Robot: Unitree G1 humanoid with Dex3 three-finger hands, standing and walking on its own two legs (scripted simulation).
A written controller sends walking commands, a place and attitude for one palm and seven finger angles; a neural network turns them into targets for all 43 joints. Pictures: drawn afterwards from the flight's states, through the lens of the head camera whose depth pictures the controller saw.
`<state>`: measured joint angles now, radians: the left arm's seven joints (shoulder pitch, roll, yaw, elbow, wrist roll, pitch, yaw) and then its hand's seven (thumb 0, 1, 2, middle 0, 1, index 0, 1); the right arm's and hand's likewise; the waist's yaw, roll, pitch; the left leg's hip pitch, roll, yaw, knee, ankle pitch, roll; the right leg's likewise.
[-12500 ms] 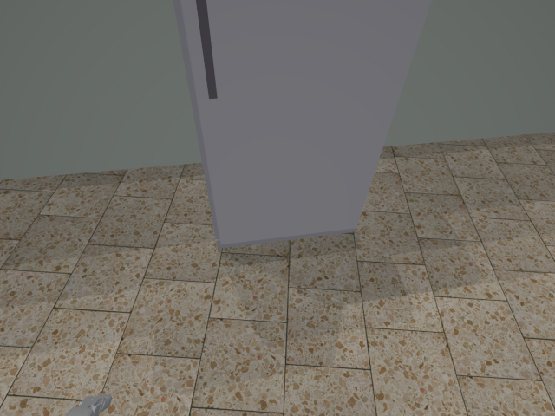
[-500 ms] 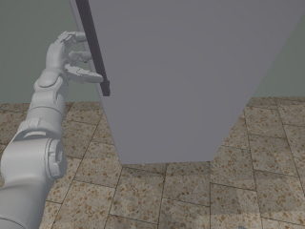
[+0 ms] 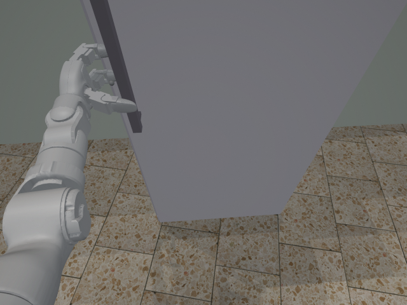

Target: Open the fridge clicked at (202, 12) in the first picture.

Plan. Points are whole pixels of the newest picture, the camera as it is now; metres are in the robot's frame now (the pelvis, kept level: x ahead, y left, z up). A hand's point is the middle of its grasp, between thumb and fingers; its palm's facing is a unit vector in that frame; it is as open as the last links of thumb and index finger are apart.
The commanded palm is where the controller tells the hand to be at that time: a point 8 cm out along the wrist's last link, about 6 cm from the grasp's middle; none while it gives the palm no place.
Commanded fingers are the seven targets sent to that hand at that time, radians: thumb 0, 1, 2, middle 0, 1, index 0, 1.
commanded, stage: slide the fingers in behind the handle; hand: left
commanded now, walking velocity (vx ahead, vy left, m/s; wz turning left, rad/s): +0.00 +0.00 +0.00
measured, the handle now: (110, 24) +0.53 +0.15 +0.27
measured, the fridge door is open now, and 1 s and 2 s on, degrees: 0 0 0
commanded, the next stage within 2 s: grip the handle and tug to test in 1.56 s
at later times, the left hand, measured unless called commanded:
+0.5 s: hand (114, 83) +0.48 +0.15 +0.19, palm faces +0.01 -1.00 +0.01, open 14.0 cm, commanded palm +0.46 +0.21 +0.18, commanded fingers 0.00 -0.50 0.30 -0.30 -1.20 -0.30 -1.20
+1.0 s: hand (126, 85) +0.48 +0.13 +0.18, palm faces +0.04 -1.00 +0.00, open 14.0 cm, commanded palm +0.45 +0.19 +0.18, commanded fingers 0.00 -0.50 0.30 -0.30 -1.20 -0.30 -1.20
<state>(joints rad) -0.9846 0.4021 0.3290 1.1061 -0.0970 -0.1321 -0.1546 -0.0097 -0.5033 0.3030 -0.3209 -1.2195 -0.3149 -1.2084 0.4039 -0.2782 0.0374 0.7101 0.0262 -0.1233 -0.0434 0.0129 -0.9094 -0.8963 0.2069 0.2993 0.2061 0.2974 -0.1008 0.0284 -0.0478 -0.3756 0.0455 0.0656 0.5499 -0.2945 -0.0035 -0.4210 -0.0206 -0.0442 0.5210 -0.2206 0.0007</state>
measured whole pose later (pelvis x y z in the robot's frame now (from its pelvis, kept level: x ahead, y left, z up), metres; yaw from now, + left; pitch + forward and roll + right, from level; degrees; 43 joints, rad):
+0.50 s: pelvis +0.01 +0.00 +0.00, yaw +1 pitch +6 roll +0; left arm -0.96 0.34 0.27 1.01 -0.12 -0.09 -0.13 -0.01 -0.50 0.30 -0.29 -1.20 -0.30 -1.20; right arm 0.34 -0.27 0.04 0.69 0.03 -0.12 -0.05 0.01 -0.91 -0.90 0.21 0.30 0.21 0.30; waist -0.07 0.02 -0.05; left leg -0.35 0.04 0.05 0.54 -0.30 0.00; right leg -0.39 -0.03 -0.06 0.51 -0.23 0.00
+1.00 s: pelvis +0.00 +0.00 +0.00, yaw +0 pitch +5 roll +0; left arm -0.95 0.30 0.27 1.01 -0.09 -0.07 -0.07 -0.01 -0.50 0.30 -0.30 -1.20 -0.30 -1.20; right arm 0.34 -0.26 0.04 0.70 0.03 -0.10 -0.05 0.01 -0.91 -0.90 0.21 0.30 0.21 0.30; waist -0.08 0.03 -0.04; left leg -0.32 0.05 0.06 0.53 -0.29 -0.01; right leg -0.37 -0.02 -0.05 0.51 -0.22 0.00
